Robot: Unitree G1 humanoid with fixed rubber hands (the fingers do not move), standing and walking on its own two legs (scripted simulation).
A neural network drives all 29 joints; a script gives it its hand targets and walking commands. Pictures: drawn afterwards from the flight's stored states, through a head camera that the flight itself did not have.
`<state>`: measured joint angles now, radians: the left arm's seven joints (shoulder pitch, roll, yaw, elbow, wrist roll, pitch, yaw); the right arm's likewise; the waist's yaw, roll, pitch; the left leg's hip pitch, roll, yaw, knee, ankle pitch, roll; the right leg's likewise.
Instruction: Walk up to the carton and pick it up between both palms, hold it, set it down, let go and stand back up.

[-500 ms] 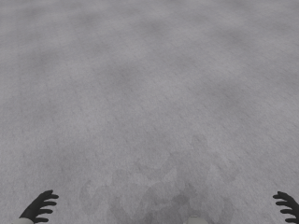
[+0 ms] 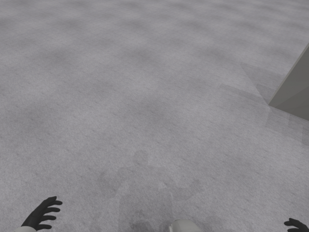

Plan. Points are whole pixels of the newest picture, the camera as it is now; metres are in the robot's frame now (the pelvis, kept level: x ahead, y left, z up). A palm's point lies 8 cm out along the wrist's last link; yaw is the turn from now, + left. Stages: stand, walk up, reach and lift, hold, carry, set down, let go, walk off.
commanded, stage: walk up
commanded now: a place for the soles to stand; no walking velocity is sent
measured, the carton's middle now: out of the picture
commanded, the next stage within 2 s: none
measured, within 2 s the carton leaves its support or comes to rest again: neither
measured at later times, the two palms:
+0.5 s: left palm (115, 163) +0.32 +0.13 -0.04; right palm out of the picture +0.14 -0.51 -0.07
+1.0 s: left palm (185, 108) +0.59 -0.13 -0.06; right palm out of the picture +0.12 -0.64 -0.02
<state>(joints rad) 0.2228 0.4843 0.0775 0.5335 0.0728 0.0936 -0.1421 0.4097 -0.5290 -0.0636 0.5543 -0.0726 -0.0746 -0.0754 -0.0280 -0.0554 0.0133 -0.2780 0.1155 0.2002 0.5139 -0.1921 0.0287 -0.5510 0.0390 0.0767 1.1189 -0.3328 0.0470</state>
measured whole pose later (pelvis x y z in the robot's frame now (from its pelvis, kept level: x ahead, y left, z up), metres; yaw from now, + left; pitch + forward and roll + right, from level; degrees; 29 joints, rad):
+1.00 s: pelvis +0.28 -0.31 +0.00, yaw -33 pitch -4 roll +1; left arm 0.21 0.49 0.11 0.52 0.03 0.07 -0.14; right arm 0.49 -0.54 -0.09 0.52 -0.05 -0.08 -0.07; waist -0.04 -0.08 0.08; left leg -0.10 0.17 0.26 0.51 -0.30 -0.04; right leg -0.58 -0.10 0.08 0.92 -0.22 0.01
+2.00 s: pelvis +0.44 -0.75 -0.03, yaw -39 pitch -4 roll +0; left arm 0.24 0.46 0.08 0.47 0.02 0.04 -0.09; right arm 0.42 -0.54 -0.08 0.55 -0.01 -0.01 -0.06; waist -0.02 0.01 0.08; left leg -0.36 0.13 -0.05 1.13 -0.56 0.03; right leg -0.40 -0.06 -0.04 0.78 -0.32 0.00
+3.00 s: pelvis +0.48 -1.15 -0.03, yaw -36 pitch -5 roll +1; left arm 0.35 0.47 0.10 0.49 0.05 0.10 -0.07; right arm 0.38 -0.51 -0.04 0.50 -0.04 -0.04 -0.11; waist 0.06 -0.07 0.12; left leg -0.36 0.03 0.11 0.76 -0.31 0.05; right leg -0.39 0.00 -0.05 1.06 -0.54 -0.02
